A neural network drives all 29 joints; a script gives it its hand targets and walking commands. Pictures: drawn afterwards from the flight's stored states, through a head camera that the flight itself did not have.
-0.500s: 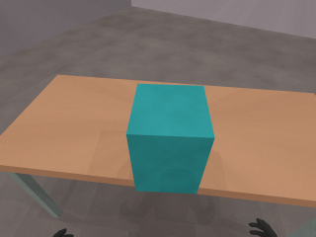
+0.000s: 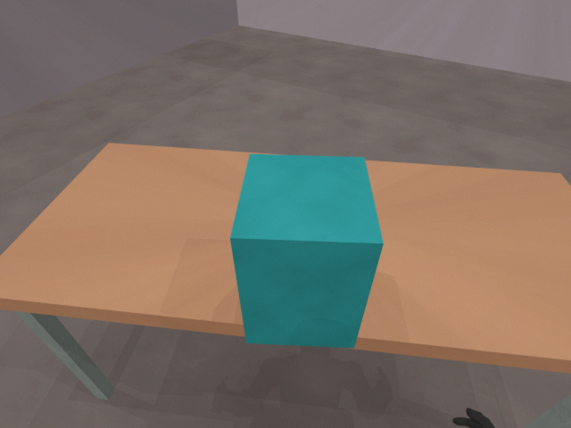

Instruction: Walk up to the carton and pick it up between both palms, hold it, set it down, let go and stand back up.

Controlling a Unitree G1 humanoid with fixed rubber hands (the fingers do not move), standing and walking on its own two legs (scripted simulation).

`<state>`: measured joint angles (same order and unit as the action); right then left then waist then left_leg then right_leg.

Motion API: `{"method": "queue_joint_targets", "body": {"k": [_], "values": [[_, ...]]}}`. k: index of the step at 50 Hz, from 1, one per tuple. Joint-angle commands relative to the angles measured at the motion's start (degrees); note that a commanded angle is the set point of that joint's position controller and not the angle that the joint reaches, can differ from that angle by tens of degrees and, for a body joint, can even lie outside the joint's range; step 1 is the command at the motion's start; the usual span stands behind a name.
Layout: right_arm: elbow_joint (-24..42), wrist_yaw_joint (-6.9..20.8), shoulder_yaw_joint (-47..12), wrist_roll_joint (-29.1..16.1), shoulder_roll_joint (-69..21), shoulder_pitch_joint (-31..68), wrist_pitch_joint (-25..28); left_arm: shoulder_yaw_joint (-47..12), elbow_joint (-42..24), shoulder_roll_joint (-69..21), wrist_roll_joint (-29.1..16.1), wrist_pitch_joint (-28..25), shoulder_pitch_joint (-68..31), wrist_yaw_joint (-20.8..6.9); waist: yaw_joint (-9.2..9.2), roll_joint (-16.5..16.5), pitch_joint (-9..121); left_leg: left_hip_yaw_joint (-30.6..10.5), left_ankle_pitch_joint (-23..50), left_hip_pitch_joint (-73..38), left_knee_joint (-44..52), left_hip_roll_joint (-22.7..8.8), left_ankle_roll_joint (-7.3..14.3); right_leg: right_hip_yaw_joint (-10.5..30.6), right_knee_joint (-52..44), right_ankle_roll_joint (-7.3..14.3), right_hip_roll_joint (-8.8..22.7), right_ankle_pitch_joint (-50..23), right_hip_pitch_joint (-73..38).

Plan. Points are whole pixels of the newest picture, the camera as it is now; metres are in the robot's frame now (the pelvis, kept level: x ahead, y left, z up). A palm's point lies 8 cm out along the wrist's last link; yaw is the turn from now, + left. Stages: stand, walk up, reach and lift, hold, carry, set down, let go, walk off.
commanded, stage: stand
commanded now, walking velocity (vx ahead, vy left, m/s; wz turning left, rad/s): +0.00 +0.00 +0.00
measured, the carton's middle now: (303, 253) +0.42 +0.00 +0.01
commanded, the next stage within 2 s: none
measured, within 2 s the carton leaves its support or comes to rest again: neither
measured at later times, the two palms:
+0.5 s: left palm out of the picture +0.07 +0.28 -0.11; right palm out of the picture +0.12 -0.28 -0.09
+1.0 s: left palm out of the picture +0.06 +0.29 -0.11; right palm out of the picture +0.11 -0.28 -0.10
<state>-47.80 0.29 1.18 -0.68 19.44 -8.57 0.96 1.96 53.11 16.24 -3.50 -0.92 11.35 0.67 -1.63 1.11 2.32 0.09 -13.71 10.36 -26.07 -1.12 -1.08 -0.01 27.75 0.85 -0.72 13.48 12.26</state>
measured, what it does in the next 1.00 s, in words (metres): stands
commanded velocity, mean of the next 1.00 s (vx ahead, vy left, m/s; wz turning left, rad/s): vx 0.00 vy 0.00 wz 0.00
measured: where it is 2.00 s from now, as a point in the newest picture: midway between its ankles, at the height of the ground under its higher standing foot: outside the picture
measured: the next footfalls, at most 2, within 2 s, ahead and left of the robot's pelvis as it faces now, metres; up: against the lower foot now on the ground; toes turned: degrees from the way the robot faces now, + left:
none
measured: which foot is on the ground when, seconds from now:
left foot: down 0.00-1.00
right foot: down 0.00-1.00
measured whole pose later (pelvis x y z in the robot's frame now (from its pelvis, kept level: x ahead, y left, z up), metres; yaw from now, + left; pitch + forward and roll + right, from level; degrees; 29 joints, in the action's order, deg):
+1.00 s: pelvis -0.01 +0.01 +0.00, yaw +0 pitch -3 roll +0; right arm -51.6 0.4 1.2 -0.7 19.4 -8.6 0.8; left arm 2.0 56.8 16.8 -3.5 -1.1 11.3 0.7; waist -1.6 0.6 0.6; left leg 0.1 -12.9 10.5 -26.1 -1.1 -1.1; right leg 0.0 26.3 0.9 -0.7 11.9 11.7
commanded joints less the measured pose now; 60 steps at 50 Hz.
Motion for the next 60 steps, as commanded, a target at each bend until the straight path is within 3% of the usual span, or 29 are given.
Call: {"method": "queue_joint_targets", "body": {"k": [1, 3, 7, 8, 9, 10, 12, 13, 15, 17, 23, 27, 28, 29, 36, 38, 42, 43, 45, 46, 47, 48, 49, 53, 54, 55, 56, 57, 60], "values": [[1.23, -0.33, 1.01, 2.84, 9.02, 1.73, 1.67, 1.46, -1.53, 13.81, 5.90, -2.23, -3.05, -0.37, 1.96, -0.10, -0.06, -5.47, 8.09, -2.64, 5.21, -5.15, 3.79, 8.46, -7.90, 1.77, 7.41, -8.65, -1.36], [-0.12, -0.74, 1.51, 2.74, 12.14, 0.80, 2.17, 2.36, -1.74, 15.15, 6.12, -2.25, -2.93, -0.35, 1.86, 2.03, 1.27, -5.59, 10.62, -3.19, 4.13, -5.45, 3.18, 8.34, -8.66, 2.48, 7.11, -11.15, -3.19], [-0.73, -0.13, 1.71, 2.96, 11.20, 2.64, 1.52, 2.09, -1.79, 14.13, 6.19, -2.51, -3.87, -0.20, 1.07, -4.92, -1.22, -5.07, 5.33, -2.02, 5.50, -5.37, 2.50, 7.43, -8.89, 2.33, 6.62, -8.44, -1.30], [-0.68, -0.17, 2.27, 2.17, 12.60, 1.21, 1.35, 1.36, -2.19, 13.08, 5.98, -2.82, -3.50, -0.38, 1.84, -1.36, -1.55, -4.39, 4.27, -2.60, 4.98, -4.58, 2.14, 8.53, -10.41, 1.74, 6.94, -5.12, 1.08], [-3.45, -0.38, 2.16, 1.89, 13.39, -0.55, 1.24, 2.15, -1.70, 13.97, 5.47, -3.31, -1.64, -0.74, 0.78, -6.10, -1.24, -5.56, 3.78, -1.04, 5.96, -4.91, 3.38, 8.33, -9.78, 1.56, 6.36, -5.84, -1.46], [-1.94, 0.15, 1.92, 2.19, 11.82, 1.70, 1.53, 2.06, -1.12, 14.69, 5.79, -3.16, -4.04, -0.64, 1.25, -0.31, -2.16, -3.88, 2.45, -1.56, 4.82, -4.64, 3.26, 10.79, -11.77, 1.26, 7.44, -4.15, 1.47], [-1.05, 0.14, 1.40, 2.19, 10.58, 2.40, 1.40, 2.12, -1.21, 15.54, 5.80, -2.99, -1.96, -0.25, -0.30, -2.10, -2.31, -5.48, 1.34, 0.98, 5.46, -4.17, 2.93, 8.64, -10.41, 1.52, 6.62, -2.03, -2.36], [-0.97, -0.08, 1.08, 2.27, 9.62, 3.28, 1.37, 2.63, -0.75, 16.59, 6.65, -2.60, -1.20, 0.08, 1.49, -6.18, -1.82, -4.97, 3.04, -1.81, 5.75, -4.73, 3.04, 8.52, -11.04, 1.08, 6.34, -2.07, 0.60], [-1.91, -0.08, 2.79, 1.54, 13.12, 1.99, 1.76, 2.64, -1.09, 16.31, 6.38, -2.79, -3.66, -0.71, 2.25, -5.51, -3.60, -4.82, 1.21, -1.20, 4.57, -5.05, 3.17, 10.42, -12.59, 2.05, 7.40, -2.13, 1.99], [-3.05, 0.37, 1.80, 1.80, 10.71, 1.17, 0.98, 2.41, -0.48, 15.76, 5.96, -2.82, -4.56, -0.30, 2.67, 2.12, -5.66, -4.55, 0.72, 0.81, 5.96, -4.26, 2.37, 10.16, -11.93, 1.61, 7.00, 0.03, 2.49], [-2.56, -0.09, 1.22, 2.69, 9.68, 1.29, 1.48, 1.50, 1.01, 14.10, 6.18, -2.59, -3.77, -0.34, 1.15, -4.74, -5.64, -6.39, 0.04, 0.54, 7.02, -6.67, 3.55, 8.41, -10.76, 2.37, 6.57, -0.31, 0.74], [-2.71, -0.46, 2.02, 1.52, 13.42, -0.32, 1.75, 2.22, -0.01, 15.61, 4.96, -2.58, -3.12, -0.87, 2.00, 1.67, -0.21, -5.36, 3.48, -1.20, 6.45, -5.79, 3.16, 8.76, -9.41, 1.56, 6.80, -4.22, -1.83], [-3.86, -0.33, 2.70, 1.37, 13.55, 1.42, 1.10, 1.44, 1.76, 13.64, 5.19, -2.74, -1.94, -0.56, 1.50, -2.52, -2.97, -5.75, 2.67, -2.08, 6.44, -5.83, 3.32, 8.91, -10.59, 1.84, 6.74, -3.15, 0.36], [-2.83, -0.66, 1.74, 2.03, 10.81, -0.22, 1.47, 1.93, 0.43, 14.96, 5.93, -2.75, -4.98, -0.62, 3.34, 0.54, -5.26, -6.98, 2.21, 0.92, 6.31, -6.14, 3.90, 9.39, -10.44, 2.08, 7.17, -3.32, -0.18], [-3.85, -0.41, 1.44, 2.34, 11.58, 1.13, 1.59, 1.79, 0.76, 13.73, 5.60, -2.36, -3.16, -0.58, 0.92, 0.80, -4.65, -5.92, 3.56, 0.30, 6.56, -5.87, 4.04, 9.43, -9.42, 1.74, 7.37, -4.43, -0.29], [-3.67, -0.60, 2.28, 2.08, 13.55, 1.98, 1.67, 2.11, 1.02, 15.61, 5.45, -2.61, -2.74, -0.64, 0.53, -3.78, -2.03, -6.86, 5.13, -1.25, 7.97, -6.06, 3.66, 7.46, -9.60, 1.67, 6.62, -5.85, -1.97], [-3.16, -0.51, 2.10, 1.74, 10.46, 3.45, 1.14, 1.03, 1.56, 14.17, 5.78, -2.55, -3.57, -0.06, 1.52, -4.55, -2.70, -6.20, 5.32, 0.16, 6.09, -5.46, 3.65, 8.54, -8.88, 2.10, 7.65, -9.43, -2.28], [-2.56, -0.06, 0.91, 1.31, 9.40, 4.52, 2.04, 1.86, 2.41, 14.18, 5.53, -2.52, -2.05, 0.02, 0.30, -0.39, -1.44, -5.53, 5.80, -0.26, 5.67, -5.61, 2.79, 8.86, -9.76, 2.17, 7.77, -8.91, -2.84], [-4.46, -0.42, 1.59, 1.33, 10.54, 0.95, 1.01, 1.87, 1.43, 15.56, 5.58, -2.12, -4.47, -0.06, 2.19, -0.92, -1.83, -5.07, 2.45, -1.03, 5.79, -4.31, 2.55, 9.36, -11.36, 1.71, 7.98, -4.03, -2.24], [-4.47, -0.14, 1.24, 2.05, 10.99, 3.57, 1.03, 1.32, 1.28, 13.90, 4.73, -2.42, -3.45, -0.43, 0.22, -2.49, -4.10, -6.78, 3.63, 0.83, 6.60, -5.75, 3.59, 8.72, -10.58, 1.68, 7.91, -7.61, -2.45], [-3.42, -0.29, 1.82, 1.20, 10.68, 1.34, 1.27, 1.89, 1.60, 16.32, 5.56, -2.72, -5.38, -0.12, 3.07, -1.79, -3.02, -5.62, 4.42, -0.95, 6.71, -4.84, 2.95, 8.64, -10.59, 1.48, 7.35, -5.13, -1.14], [-3.48, -0.36, 1.60, 1.41, 10.08, 3.74, 1.15, 2.02, 1.84, 16.03, 5.22, -2.46, -2.29, 0.29, 1.22, -5.06, -1.78, -5.27, 5.19, -3.01, 5.59, -5.75, 3.28, 8.66, -11.61, 1.41, 7.40, -7.38, -0.50], [-3.98, -0.36, 1.77, 1.42, 10.94, 2.03, 1.03, 2.70, 2.17, 16.84, 6.16, -2.61, -5.32, -0.18, 2.17, -1.16, -0.12, -5.89, 4.60, -1.29, 5.65, -5.20, 3.20, 9.59, -11.37, 1.66, 7.65, -5.94, -3.30], [-4.50, -1.12, 2.33, 1.25, 12.89, 2.57, 1.17, 1.72, 1.34, 14.50, 5.68, -2.02, -6.20, -0.39, 2.62, -5.29, -4.44, -6.26, 4.35, -1.55, 6.04, -5.29, 3.42, 7.82, -11.68, 1.30, 7.00, -5.29, 1.84], [-4.06, -0.49, 1.58, 1.78, 11.36, 4.62, 0.97, 2.25, 1.15, 14.85, 5.72, -2.70, -3.99, -0.26, 1.26, -0.17, -3.31, -5.81, 3.62, -0.84, 6.48, -5.32, 3.31, 7.59, -11.00, 1.21, 7.00, -5.81, 0.50], [-4.64, -0.40, 1.56, 1.93, 12.17, 2.31, 1.14, 2.06, 2.74, 14.90, 5.12, -2.66, -1.79, -0.21, 0.74, -2.27, -3.18, -7.27, 2.04, 0.31, 6.96, -5.68, 3.51, 6.78, -10.77, 1.00, 6.19, -3.00, -2.02], [-5.05, -0.54, 1.81, 2.08, 11.51, -0.69, 0.94, 2.25, 2.19, 15.13, 5.76, -2.49, -3.70, -0.10, 3.70, -0.76, -6.41, -6.44, 0.52, 1.01, 5.95, -4.84, 3.34, 8.33, -11.79, 1.33, 6.57, -1.49, 0.35], [-4.78, -0.26, 1.71, 2.07, 11.70, 1.95, 0.92, 3.34, 1.41, 17.81, 5.82, -2.22, -5.52, 0.03, 3.20, 1.53, -1.44, -5.48, 2.10, -0.63, 6.02, -5.19, 3.42, 9.95, -11.32, 2.05, 7.58, -2.24, -1.25], [-4.63, -0.25, 1.81, 1.99, 12.55, 0.55, 0.51, 2.22, 1.74, 15.58, 5.41, -2.71, -3.97, 0.13, 1.52, -2.47, -4.20, -6.33, 1.63, 0.95, 6.95, -4.45, 3.28, 9.07, -11.65, 1.40, 7.82, 1.87, 0.23]]}}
